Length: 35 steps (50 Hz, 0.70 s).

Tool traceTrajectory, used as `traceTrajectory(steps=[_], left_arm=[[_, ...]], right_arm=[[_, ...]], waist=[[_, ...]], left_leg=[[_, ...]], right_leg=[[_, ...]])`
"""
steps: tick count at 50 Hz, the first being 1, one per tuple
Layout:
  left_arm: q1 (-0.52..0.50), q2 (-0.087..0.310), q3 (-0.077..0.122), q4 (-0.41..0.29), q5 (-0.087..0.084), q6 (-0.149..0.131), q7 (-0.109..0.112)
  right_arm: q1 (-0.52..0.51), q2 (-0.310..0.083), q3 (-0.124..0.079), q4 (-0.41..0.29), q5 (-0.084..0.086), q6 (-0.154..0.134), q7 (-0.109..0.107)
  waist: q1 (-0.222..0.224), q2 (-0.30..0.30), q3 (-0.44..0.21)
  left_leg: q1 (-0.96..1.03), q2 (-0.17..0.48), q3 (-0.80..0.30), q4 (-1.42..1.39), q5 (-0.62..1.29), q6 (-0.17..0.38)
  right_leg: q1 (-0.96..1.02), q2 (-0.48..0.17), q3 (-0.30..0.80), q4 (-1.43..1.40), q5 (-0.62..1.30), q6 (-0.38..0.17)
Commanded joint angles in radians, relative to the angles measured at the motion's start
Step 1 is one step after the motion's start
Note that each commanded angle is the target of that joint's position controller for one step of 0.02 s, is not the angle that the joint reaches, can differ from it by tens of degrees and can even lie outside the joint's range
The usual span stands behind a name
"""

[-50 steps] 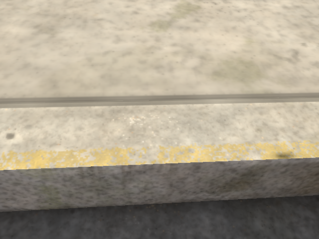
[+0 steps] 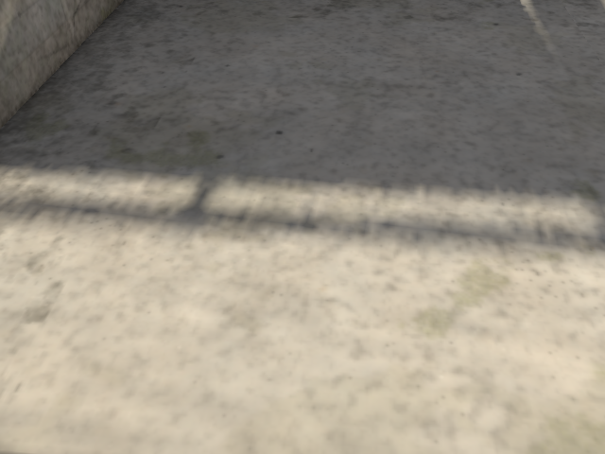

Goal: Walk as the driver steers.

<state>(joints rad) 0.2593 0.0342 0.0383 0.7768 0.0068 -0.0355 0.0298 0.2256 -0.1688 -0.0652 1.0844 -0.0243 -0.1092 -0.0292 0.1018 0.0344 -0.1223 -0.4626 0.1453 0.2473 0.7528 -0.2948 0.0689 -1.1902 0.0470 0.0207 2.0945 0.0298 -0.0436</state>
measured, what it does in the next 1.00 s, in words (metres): climbs: right foot, then left foot 0.23 m higher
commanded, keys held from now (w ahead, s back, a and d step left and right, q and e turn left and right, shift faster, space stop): w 1.00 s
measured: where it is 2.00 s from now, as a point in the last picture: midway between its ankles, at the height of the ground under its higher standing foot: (402, 294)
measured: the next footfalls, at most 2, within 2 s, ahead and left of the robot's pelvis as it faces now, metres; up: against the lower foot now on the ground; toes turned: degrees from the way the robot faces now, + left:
right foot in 0.26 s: +0.10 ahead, -0.17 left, +0.00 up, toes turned -10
left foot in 0.66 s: +0.39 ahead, +0.00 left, +0.23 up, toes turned +4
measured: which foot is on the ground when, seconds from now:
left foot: down 0.00-0.24, up 0.26-0.64, down 0.66-1.00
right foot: up 0.00-0.24, down 0.26-0.70, up 0.72-1.00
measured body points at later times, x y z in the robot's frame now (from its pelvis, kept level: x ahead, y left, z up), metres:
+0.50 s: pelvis +0.13 -0.08 +0.03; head +0.12 -0.11 +0.47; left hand +0.01 +0.10 -0.11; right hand +0.35 -0.21 -0.06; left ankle +0.15 +0.04 -0.31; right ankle +0.06 -0.16 -0.71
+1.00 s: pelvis +0.36 -0.04 +0.24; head +0.36 -0.03 +0.69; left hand +0.59 +0.12 +0.17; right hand +0.31 -0.27 +0.10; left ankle +0.35 -0.01 -0.48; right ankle +0.43 -0.21 -0.34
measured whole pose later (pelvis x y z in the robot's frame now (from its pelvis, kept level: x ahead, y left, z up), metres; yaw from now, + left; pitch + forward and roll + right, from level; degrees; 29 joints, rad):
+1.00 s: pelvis +0.36 -0.04 +0.24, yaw -2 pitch +2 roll -1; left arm 0.07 0.10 0.01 0.65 0.02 -0.07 -0.02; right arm 0.48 -0.15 -0.06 0.99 -0.01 -0.14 0.00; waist -0.05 -0.01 -0.07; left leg -0.30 -0.06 0.15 0.59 -0.32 0.13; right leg -0.91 -0.06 0.04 1.46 0.07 -0.11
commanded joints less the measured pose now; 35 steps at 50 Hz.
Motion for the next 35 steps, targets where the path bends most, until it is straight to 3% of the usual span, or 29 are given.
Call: traceTrajectory(steps=[1,3,5,6,8,10,11,12,13,14,15,16,17,18,19,20,21,22,24,25,26,28,29,30,31,32,33,34,35], left_arm=[[0.047,0.082,0.029,0.002,0.011,0.010,-0.031],[0.040,0.080,0.030,0.014,0.008,0.012,-0.045],[0.060,0.090,0.027,0.021,0.005,0.011,-0.054],[0.015,0.068,0.000,-0.008,-0.013,0.009,-0.053],[0.128,0.084,-0.017,0.003,-0.027,0.018,-0.037],[0.268,0.115,-0.012,0.036,-0.015,0.023,-0.030],[0.357,0.123,-0.008,0.068,-0.005,0.010,-0.033],[0.439,0.159,0.007,0.134,0.010,-0.011,-0.040],[0.491,0.158,0.007,0.165,0.037,-0.029,-0.050],[0.471,0.150,-0.002,0.146,0.034,-0.041,-0.053],[0.412,0.286,0.037,0.094,0.033,-0.039,-0.029],[0.278,0.281,0.031,0.098,0.039,-0.051,-0.021],[0.271,0.226,0.023,0.106,0.041,-0.064,-0.023],[0.332,0.204,0.025,0.169,0.030,-0.079,-0.026],[0.362,0.162,0.014,0.195,0.019,-0.095,-0.027],[0.366,0.119,0.004,0.216,0.017,-0.106,-0.029],[0.367,0.136,0.009,0.231,0.015,-0.111,-0.041],[0.373,0.136,0.011,0.238,0.015,-0.118,-0.041],[0.378,0.136,0.011,0.254,0.035,-0.118,-0.037],[0.325,0.119,0.004,0.258,0.012,-0.116,-0.040],[0.325,0.103,-0.002,0.269,-0.002,-0.105,-0.035],[0.417,0.102,-0.007,0.305,-0.027,-0.080,-0.004],[0.430,0.105,-0.006,0.307,-0.031,-0.069,0.010],[0.349,0.116,-0.017,0.252,-0.045,-0.077,0.013],[0.387,0.241,0.005,0.230,-0.055,-0.092,0.013],[0.397,0.320,0.027,0.222,-0.054,-0.109,0.010],[0.350,0.376,0.047,0.215,-0.072,-0.127,-0.012],[0.289,0.365,0.050,0.190,-0.069,-0.137,-0.039],[0.262,0.311,0.049,0.112,-0.058,-0.138,-0.083]], right_arm=[[-0.026,-0.157,-0.051,-0.047,0.000,-0.040,-0.019],[-0.002,-0.139,-0.053,-0.044,-0.005,-0.045,-0.026],[-0.053,-0.139,-0.051,-0.065,-0.005,-0.046,-0.031],[-0.118,-0.172,-0.048,-0.082,0.012,-0.042,-0.029],[-0.170,-0.187,-0.037,-0.102,0.026,-0.039,-0.019],[-0.112,-0.202,-0.036,-0.103,0.026,-0.020,-0.013],[-0.100,-0.177,-0.029,-0.110,0.022,0.008,-0.009],[-0.041,-0.110,-0.013,-0.112,0.009,0.036,0.005],[-0.066,-0.033,0.010,-0.145,0.009,0.040,0.029],[-0.003,0.062,0.030,-0.183,0.002,0.029,0.060],[0.026,0.061,0.019,-0.233,-0.013,0.012,0.061],[-0.201,0.046,0.020,-0.321,-0.015,0.001,0.057],[-0.336,0.034,0.029,-0.386,-0.017,-0.019,0.061],[-0.372,0.096,0.061,-0.420,-0.014,-0.016,0.060],[-0.315,0.096,0.058,-0.424,-0.014,-0.008,0.065],[-0.269,0.099,0.056,-0.419,-0.003,0.003,0.070],[-0.281,0.116,0.056,-0.454,0.013,0.023,0.070],[-0.278,0.119,0.057,-0.468,0.017,0.037,0.065],[-0.328,0.148,0.067,-0.510,0.036,0.062,0.045],[-0.406,0.114,0.072,-0.566,0.041,0.073,0.037],[-0.459,0.111,0.083,-0.607,0.049,0.091,0.040],[-0.503,0.125,0.102,-0.607,0.078,0.124,0.043],[-0.500,0.170,0.120,-0.618,0.082,0.132,0.046],[-0.379,0.168,0.112,-0.550,0.088,0.130,0.048],[-0.269,0.143,0.101,-0.517,0.079,0.135,0.041],[-0.134,0.109,0.085,-0.487,0.068,0.146,0.036],[0.033,0.037,0.060,-0.449,0.041,0.145,0.034],[0.194,-0.066,0.024,-0.413,0.000,0.146,0.038],[0.183,-0.172,-0.015,-0.383,-0.010,0.153,0.024]], waist=[[0.018,0.032,0.080],[0.018,0.029,0.082],[0.052,0.038,0.070],[0.066,0.038,0.092],[0.098,0.096,0.087],[0.083,0.111,0.117],[0.094,0.034,0.109],[0.071,-0.157,0.074],[0.062,-0.303,0.072],[-0.024,-0.385,0.054],[0.001,-0.538,-0.069],[-0.051,-0.400,0.141],[-0.036,-0.116,0.234],[-0.036,-0.031,0.259],[-0.051,0.002,0.241],[-0.069,0.019,0.231],[-0.073,-0.038,0.211],[-0.081,-0.041,0.215],[-0.089,-0.111,0.221],[-0.117,-0.116,0.297],[-0.126,-0.117,0.333],[-0.049,-0.153,0.324],[-0.042,-0.175,0.297],[-0.104,-0.105,0.184],[-0.142,-0.140,0.050],[-0.197,-0.228,-0.059],[-0.274,-0.284,-0.174],[-0.345,-0.254,-0.289],[-0.292,0.027,-0.270]], left_leg=[[0.101,0.245,-0.288,-0.514,-0.425,0.097],[0.145,0.247,-0.252,-0.527,-0.400,0.102],[0.130,0.238,-0.187,-0.551,-0.379,0.088],[0.075,0.235,-0.123,-0.599,-0.279,0.068],[-0.014,0.215,-0.050,-0.630,-0.202,0.106],[0.050,0.216,-0.094,-0.526,-0.220,0.166],[0.070,0.177,-0.081,-0.364,-0.230,0.169],[0.070,0.080,-0.036,-0.055,-0.185,0.161],[-0.153,0.022,-0.049,0.315,-0.060,0.128],[-0.400,-0.082,-0.206,0.686,0.020,0.062],[-0.573,-0.222,-0.273,1.070,0.003,-0.020],[-0.828,-0.170,-0.281,1.407,0.099,-0.022],[-0.934,-0.121,-0.299,1.488,0.217,-0.013],[-0.951,-0.116,-0.304,1.573,0.259,0.019],[-0.958,-0.125,-0.321,1.609,0.281,0.044],[-0.978,-0.145,-0.334,1.651,0.270,0.061],[-1.038,-0.168,-0.322,1.694,0.140,0.079],[-1.081,-0.164,-0.328,1.698,0.095,0.091],[-1.156,-0.173,-0.284,1.812,-0.003,0.112],[-1.091,-0.123,-0.256,1.587,-0.050,0.126],[-0.965,-0.082,-0.171,1.345,-0.036,0.123],[-0.810,-0.047,0.021,1.090,-0.123,0.148],[-0.670,-0.036,0.040,0.913,-0.156,0.163],[-0.390,-0.108,0.103,0.786,-0.139,0.180],[-0.214,-0.186,0.141,0.776,-0.215,0.166],[-0.142,-0.227,0.095,0.703,-0.336,0.169],[-0.017,-0.254,0.009,0.587,-0.362,0.187],[0.139,-0.214,-0.198,0.448,-0.417,0.197],[0.216,-0.044,-0.697,0.075,-0.884,0.275]], right_leg=[[-0.019,-0.087,-0.022,-0.054,-0.037,-0.023],[0.038,-0.127,-0.045,-0.152,-0.067,-0.034],[0.189,-0.178,-0.063,-0.383,-0.093,-0.053],[0.309,-0.207,-0.096,-0.581,-0.107,-0.085],[0.622,-0.229,-0.165,-0.958,-0.256,-0.148],[0.747,-0.220,-0.189,-1.258,-0.371,-0.174],[0.848,-0.179,-0.226,-1.480,-0.306,-0.181],[0.962,-0.083,-0.237,-1.620,-0.364,-0.160],[1.086,-0.114,-0.090,-1.540,-0.383,-0.111],[1.130,-0.261,0.350,-1.663,-0.513,-0.103],[1.214,-0.446,0.893,-2.115,-0.883,-0.193],[1.132,-0.516,0.857,-2.132,-0.891,-0.225],[1.094,-0.496,0.629,-2.008,-0.729,-0.191],[1.038,-0.430,0.456,-1.911,-0.553,-0.156],[1.060,-0.405,0.363,-1.866,-0.478,-0.127],[1.074,-0.380,0.284,-1.833,-0.417,-0.103],[1.118,-0.372,0.239,-1.836,-0.398,-0.106],[1.147,-0.370,0.199,-1.839,-0.385,-0.107],[1.135,-0.381,0.107,-1.908,-0.336,-0.123],[1.039,-0.360,0.027,-2.029,-0.327,-0.102],[0.918,-0.310,-0.056,-2.122,-0.338,-0.081],[0.959,-0.270,-0.140,-2.302,-0.066,-0.135],[0.985,-0.260,-0.155,-2.320,0.032,-0.157],[0.967,-0.240,-0.232,-2.187,0.676,-0.151],[1.026,-0.296,-0.220,-2.048,1.244,-0.177],[1.163,-0.332,-0.206,-1.877,1.503,-0.191],[1.249,-0.356,-0.193,-1.643,1.618,-0.195],[1.222,-0.325,-0.161,-1.368,1.400,-0.173],[0.883,-0.160,-0.112,-1.076,0.973,-0.141]])
Velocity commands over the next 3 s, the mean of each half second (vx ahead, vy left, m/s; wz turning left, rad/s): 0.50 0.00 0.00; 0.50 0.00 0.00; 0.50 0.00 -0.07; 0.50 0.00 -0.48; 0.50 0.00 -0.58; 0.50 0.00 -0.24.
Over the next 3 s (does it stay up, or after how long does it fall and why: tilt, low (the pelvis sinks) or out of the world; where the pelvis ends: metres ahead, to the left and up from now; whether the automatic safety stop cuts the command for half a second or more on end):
stays up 1.42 -0.41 0.26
